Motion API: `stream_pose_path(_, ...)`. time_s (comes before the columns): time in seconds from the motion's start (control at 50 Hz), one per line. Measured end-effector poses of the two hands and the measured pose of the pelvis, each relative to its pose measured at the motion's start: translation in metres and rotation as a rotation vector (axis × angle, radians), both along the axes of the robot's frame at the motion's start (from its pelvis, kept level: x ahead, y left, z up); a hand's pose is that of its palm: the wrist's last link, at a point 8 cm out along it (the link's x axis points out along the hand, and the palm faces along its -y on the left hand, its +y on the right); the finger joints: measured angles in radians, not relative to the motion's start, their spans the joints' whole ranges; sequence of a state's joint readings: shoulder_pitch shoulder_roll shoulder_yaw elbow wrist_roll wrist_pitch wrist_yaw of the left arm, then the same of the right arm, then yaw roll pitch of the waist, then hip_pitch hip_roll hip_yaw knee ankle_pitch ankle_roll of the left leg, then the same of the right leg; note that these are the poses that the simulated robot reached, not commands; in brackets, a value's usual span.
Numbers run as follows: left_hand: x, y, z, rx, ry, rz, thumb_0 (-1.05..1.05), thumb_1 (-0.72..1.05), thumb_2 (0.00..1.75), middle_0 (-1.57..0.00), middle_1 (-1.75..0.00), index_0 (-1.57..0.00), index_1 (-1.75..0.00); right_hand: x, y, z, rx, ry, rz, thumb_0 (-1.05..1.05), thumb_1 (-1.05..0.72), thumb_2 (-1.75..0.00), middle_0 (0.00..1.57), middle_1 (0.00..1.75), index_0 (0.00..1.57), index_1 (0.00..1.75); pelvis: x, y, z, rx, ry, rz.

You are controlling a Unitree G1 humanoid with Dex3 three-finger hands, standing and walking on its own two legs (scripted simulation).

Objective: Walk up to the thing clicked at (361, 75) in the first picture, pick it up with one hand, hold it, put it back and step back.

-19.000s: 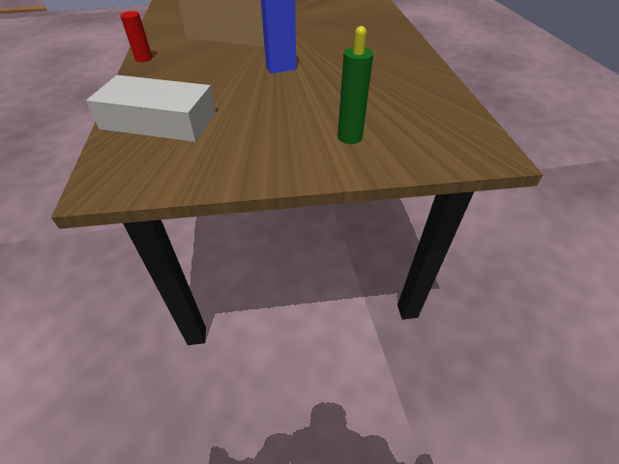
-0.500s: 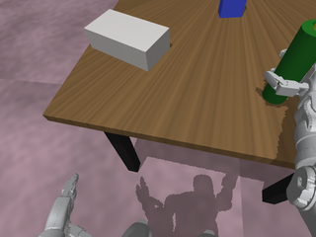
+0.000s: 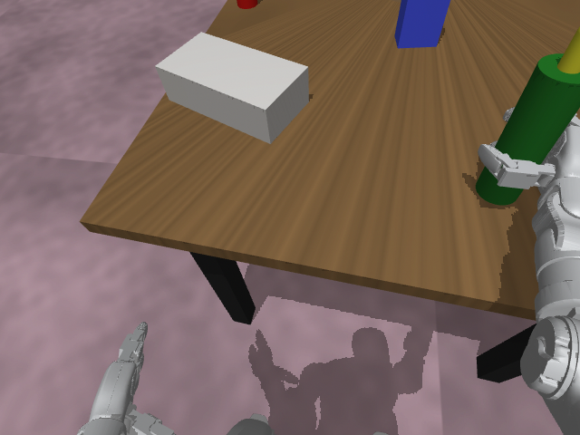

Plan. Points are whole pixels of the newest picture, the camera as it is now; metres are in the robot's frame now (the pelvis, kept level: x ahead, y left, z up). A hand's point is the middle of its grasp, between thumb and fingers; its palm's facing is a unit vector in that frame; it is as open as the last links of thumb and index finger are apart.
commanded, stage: settle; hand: right
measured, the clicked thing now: (535, 124) +0.51 -0.22 +0.15
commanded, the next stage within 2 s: lift in 0.30 s
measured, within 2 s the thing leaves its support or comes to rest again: leaves its support in 0.24 s
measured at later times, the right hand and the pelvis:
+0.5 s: hand (528, 143) +0.49 -0.21 +0.13, palm faces +0.22 +0.98 -0.04, open 8.3 cm; pelvis +0.01 +0.00 +0.01, yaw +0 degrees
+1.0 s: hand (557, 156) +0.40 -0.19 +0.20, palm faces +0.21 +0.98 -0.03, open 8.4 cm; pelvis -0.02 +0.00 +0.02, yaw -1 degrees
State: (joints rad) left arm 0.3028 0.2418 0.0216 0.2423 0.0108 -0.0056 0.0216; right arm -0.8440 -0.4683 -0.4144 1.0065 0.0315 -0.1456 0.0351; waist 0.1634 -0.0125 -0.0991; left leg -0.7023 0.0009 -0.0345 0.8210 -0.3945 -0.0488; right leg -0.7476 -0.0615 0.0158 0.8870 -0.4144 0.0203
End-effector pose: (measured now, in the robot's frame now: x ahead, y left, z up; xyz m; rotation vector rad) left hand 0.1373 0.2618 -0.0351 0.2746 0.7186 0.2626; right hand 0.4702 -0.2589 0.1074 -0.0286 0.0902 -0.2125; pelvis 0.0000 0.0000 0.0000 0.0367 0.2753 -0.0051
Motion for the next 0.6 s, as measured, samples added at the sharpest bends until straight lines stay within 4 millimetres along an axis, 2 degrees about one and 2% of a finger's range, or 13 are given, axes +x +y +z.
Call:
stream_pose_path(0.14,0.013,-0.002,0.005,0.004,-0.028,-0.014,-0.01,-0.54,0.06,-0.07,-0.05,-0.06,-0.06,-0.002,-0.003,0.002,-0.005,0.020,-0.002,-0.01,0.16,-1.06,0.78,1.12,0.81,1.13,0.006,-0.001,0.005,-0.001,-0.013,-0.001)
stream_pose_path(0.2,0.012,-0.001,0.001,0.001,-0.005,-0.004,0.00,-0.54,0.06,-0.07,-0.05,-0.06,-0.06,-0.004,-0.004,-0.001,0.003,0.032,-0.003,-0.01,0.17,-1.07,0.78,1.13,0.81,1.14,0.008,-0.001,0.007,-0.001,-0.022,-0.007)
stream_pose_path(0.26,0.017,0.001,0.008,0.014,-0.038,-0.008,-0.01,-0.54,0.07,-0.07,-0.05,-0.06,-0.06,-0.005,-0.006,0.006,-0.005,0.013,-0.009,-0.01,0.17,-1.07,0.77,1.14,0.80,1.15,0.010,-0.002,0.008,-0.002,-0.026,0.000)
stream_pose_path(0.32,0.015,0.000,0.003,0.004,-0.009,-0.002,-0.01,-0.55,0.07,-0.07,-0.05,-0.06,-0.06,-0.007,-0.004,0.005,0.014,0.017,-0.006,-0.01,0.17,-1.08,0.77,1.15,0.80,1.16,0.010,-0.002,0.009,-0.003,-0.035,-0.007)
stream_pose_path(0.36,0.020,0.001,0.009,0.015,-0.043,-0.006,-0.01,-0.55,0.07,-0.07,-0.05,-0.06,-0.06,-0.008,-0.003,0.012,0.001,0.003,-0.008,-0.01,0.18,-1.08,0.77,1.15,0.80,1.16,0.010,-0.002,0.010,-0.003,-0.035,0.000)
stream_pose_path(0.42,0.016,0.001,0.003,0.003,-0.026,0.003,0.00,-0.55,0.07,-0.07,-0.05,-0.06,-0.06,-0.009,-0.002,0.015,0.012,0.001,-0.002,-0.01,0.18,-1.09,0.76,1.16,0.79,1.17,0.008,-0.002,0.011,-0.001,-0.048,-0.006)
stream_pose_path(0.48,0.018,0.000,0.011,0.004,-0.067,0.001,-0.01,-0.54,0.06,-0.07,-0.05,-0.06,-0.06,-0.011,-0.002,0.023,0.000,0.000,-0.010,-0.01,0.18,-1.09,0.76,1.16,0.80,1.17,0.007,-0.003,0.013,-0.002,-0.051,0.003)
stream_pose_path(0.54,0.008,-0.003,0.001,-0.021,-0.032,0.010,0.00,-0.53,0.06,-0.06,-0.06,-0.06,-0.05,-0.015,0.000,0.025,0.008,0.002,-0.003,-0.01,0.20,-1.10,0.77,1.16,0.80,1.17,0.004,-0.003,0.014,-0.003,-0.064,-0.003)
stream_pose_path(0.6,0.011,-0.008,0.008,-0.032,-0.076,-0.004,-0.01,-0.52,0.05,-0.06,-0.06,-0.06,-0.05,-0.020,0.002,0.033,-0.004,-0.008,-0.009,-0.01,0.20,-1.10,0.77,1.15,0.81,1.16,0.001,-0.002,0.015,-0.006,-0.071,0.007)
